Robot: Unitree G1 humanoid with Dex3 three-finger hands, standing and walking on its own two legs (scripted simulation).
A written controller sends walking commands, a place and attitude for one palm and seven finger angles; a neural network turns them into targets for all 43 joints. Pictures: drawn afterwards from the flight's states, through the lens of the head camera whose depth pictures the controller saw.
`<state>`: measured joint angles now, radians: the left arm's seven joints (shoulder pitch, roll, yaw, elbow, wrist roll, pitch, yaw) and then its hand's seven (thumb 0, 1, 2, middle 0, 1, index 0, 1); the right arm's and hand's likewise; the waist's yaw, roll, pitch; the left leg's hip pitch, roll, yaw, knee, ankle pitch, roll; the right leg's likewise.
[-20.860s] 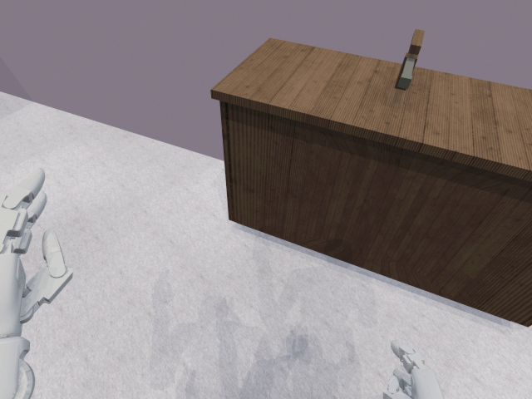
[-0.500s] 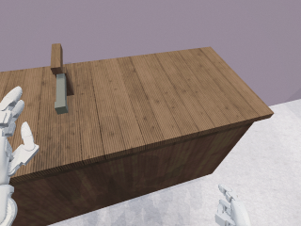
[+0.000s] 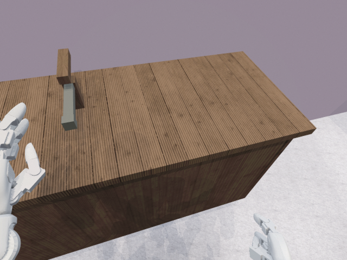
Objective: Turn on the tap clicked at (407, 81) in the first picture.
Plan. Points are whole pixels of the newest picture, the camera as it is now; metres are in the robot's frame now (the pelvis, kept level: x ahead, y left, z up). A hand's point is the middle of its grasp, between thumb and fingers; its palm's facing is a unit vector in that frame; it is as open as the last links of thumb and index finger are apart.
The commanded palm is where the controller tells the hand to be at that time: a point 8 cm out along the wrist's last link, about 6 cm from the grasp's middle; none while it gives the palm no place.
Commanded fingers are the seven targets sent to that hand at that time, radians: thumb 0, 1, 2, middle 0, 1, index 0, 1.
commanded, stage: turn the palm inward beside the body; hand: left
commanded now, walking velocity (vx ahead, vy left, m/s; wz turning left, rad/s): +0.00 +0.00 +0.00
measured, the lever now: (69, 122) +0.39 +0.30 +0.07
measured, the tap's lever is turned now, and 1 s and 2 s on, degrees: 0 0 0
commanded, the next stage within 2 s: none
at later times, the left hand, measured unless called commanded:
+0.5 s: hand (31, 207) +0.16 +0.23 +0.16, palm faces +0.58 -0.76 -0.28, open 7.4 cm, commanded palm +0.13 +0.26 +0.16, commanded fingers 0.00 0.90 0.90 -0.20 -0.30 -0.20 -0.30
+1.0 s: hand (65, 192) +0.20 +0.21 +0.13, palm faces +0.51 -0.82 -0.27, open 7.4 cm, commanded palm +0.14 +0.24 +0.15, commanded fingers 0.00 0.90 0.90 -0.20 -0.30 -0.20 -0.30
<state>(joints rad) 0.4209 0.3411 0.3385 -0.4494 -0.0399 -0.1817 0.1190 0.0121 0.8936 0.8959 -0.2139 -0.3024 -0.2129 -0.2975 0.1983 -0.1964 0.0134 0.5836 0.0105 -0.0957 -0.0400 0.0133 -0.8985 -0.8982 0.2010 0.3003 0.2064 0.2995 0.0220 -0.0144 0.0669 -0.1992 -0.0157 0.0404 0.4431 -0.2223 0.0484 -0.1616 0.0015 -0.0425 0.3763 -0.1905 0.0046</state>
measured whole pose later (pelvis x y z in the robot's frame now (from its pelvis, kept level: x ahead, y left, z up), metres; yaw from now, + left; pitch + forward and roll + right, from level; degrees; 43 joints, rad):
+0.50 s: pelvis -0.03 -0.05 -0.02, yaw +2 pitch -2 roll +0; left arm 0.38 0.32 0.37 -0.40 -0.09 -0.14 0.16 0.02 0.89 0.90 -0.22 -0.30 -0.22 -0.30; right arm 0.15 -0.23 0.03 0.66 -0.01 -0.17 -0.04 0.01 -0.90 -0.90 0.20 0.30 0.21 0.30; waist 0.09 0.01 -0.01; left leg -0.33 0.01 -0.02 0.64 -0.28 -0.01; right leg -0.31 0.02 -0.11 0.64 -0.31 -0.07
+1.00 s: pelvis +0.02 -0.07 -0.02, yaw +1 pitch +1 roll +1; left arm 0.48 0.29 0.38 -0.39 -0.21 -0.01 0.09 0.01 0.90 0.90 -0.21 -0.30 -0.21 -0.30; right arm 0.22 -0.28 -0.01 0.70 0.02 -0.20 -0.11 0.02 -0.90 -0.90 0.20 0.30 0.20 0.30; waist 0.06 0.06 -0.06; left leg -0.32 0.00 -0.05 0.66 -0.35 -0.03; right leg -0.31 0.05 -0.10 0.66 -0.37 -0.09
